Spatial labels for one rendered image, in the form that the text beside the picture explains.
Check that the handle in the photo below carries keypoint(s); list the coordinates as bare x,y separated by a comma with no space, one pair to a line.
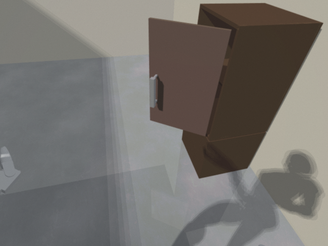
153,91

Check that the left robot hand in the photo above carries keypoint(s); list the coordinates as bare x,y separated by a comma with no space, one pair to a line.
9,175

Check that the cupboard door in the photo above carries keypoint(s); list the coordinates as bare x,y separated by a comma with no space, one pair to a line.
188,60

